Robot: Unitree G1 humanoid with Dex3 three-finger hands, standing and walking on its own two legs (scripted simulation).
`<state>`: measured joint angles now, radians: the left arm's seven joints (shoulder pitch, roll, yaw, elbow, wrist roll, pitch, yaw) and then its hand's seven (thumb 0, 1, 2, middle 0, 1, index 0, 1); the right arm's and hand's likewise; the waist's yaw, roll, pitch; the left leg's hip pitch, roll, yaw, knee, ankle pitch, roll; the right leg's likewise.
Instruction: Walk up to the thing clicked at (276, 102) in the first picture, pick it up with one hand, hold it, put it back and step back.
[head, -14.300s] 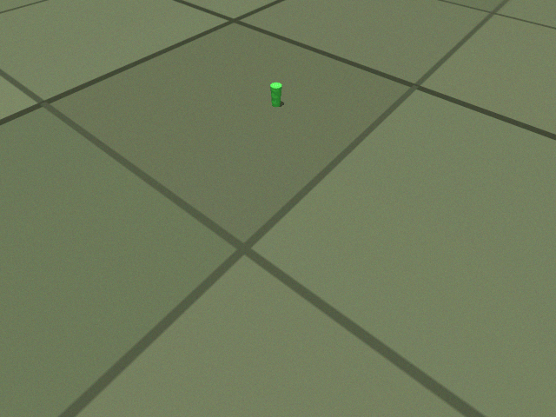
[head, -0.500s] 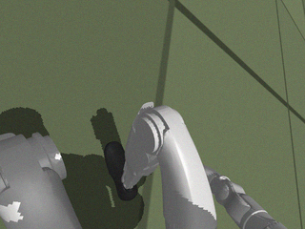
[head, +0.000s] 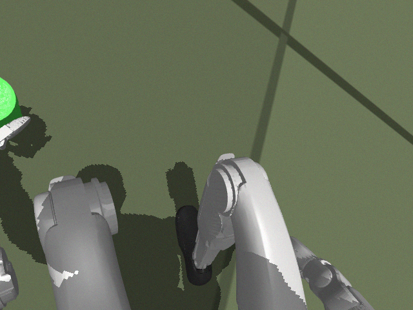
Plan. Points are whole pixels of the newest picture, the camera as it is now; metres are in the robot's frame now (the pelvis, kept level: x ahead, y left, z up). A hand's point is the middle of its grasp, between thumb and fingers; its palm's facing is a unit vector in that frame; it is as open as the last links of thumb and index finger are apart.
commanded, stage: settle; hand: left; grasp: from the side
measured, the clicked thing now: out of the picture +0.44 +0.29 -0.14
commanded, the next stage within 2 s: lift in 1.24 s
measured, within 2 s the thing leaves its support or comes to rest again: neither
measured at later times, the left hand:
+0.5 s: hand out of the picture +0.44 +0.30 -0.02, palm faces +0.28 -0.96 -0.07, open 10.1 cm
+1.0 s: hand out of the picture +0.45 +0.29 +0.03, palm faces +0.29 -0.96 -0.06, open 10.2 cm
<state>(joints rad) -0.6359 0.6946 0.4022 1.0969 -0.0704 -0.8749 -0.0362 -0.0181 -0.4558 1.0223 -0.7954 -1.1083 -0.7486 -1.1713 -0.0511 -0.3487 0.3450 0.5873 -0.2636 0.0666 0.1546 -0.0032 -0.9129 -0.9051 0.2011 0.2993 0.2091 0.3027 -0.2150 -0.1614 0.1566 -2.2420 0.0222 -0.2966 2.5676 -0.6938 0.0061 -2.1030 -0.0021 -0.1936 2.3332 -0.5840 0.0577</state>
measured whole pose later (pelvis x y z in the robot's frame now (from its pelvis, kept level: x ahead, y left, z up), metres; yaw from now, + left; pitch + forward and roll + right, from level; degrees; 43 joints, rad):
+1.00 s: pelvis +0.02 -0.02 +0.06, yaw +8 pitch +32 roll -6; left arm -0.68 0.46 0.42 0.95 -0.09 -0.60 -0.18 -0.02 -0.51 1.09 -0.82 -1.11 -0.77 -1.17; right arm 0.08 -0.30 0.07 0.64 -0.09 0.06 0.07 0.00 -0.92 -0.91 0.20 0.30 0.21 0.30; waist -0.14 -0.01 -0.10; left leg -2.18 0.03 -0.12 2.31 -0.70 -0.01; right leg -2.14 -0.05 -0.06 2.23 -0.65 0.02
